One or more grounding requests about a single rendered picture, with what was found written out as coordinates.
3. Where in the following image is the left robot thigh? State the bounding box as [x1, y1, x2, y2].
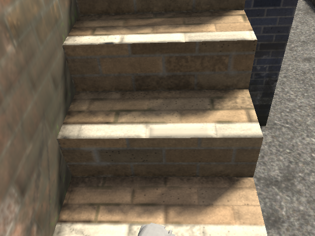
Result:
[138, 222, 175, 236]

